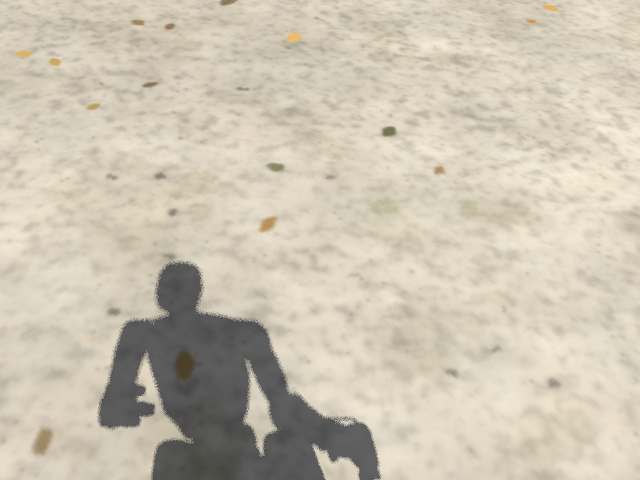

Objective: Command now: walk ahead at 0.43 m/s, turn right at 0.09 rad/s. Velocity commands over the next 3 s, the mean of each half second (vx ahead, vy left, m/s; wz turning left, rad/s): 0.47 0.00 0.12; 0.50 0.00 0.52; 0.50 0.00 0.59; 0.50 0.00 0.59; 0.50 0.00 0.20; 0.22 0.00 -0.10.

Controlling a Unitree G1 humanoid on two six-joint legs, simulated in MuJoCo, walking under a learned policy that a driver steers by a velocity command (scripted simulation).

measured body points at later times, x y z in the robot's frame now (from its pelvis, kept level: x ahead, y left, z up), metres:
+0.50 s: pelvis +0.23 -0.06 +0.00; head +0.26 -0.07 +0.45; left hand +0.32 +0.22 -0.10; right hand +0.34 -0.34 -0.12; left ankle +0.22 +0.10 -0.66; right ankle +0.24 -0.16 -0.74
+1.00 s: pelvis +0.50 +0.04 -0.01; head +0.53 +0.07 +0.44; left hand +0.54 +0.35 -0.11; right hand +0.70 -0.18 -0.11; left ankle +0.51 +0.12 -0.74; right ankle +0.55 -0.13 -0.66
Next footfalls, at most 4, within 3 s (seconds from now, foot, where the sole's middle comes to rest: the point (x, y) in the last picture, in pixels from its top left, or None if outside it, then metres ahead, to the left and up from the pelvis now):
0.30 right None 0.28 -0.16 -0.78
0.82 left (241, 479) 0.55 0.13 -0.78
1.30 right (281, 344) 0.88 0.05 -0.78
1.82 left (121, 332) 0.92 0.44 -0.78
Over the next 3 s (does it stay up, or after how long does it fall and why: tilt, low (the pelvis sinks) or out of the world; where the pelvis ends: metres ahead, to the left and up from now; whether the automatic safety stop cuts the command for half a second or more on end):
stays up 1.20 0.74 -0.01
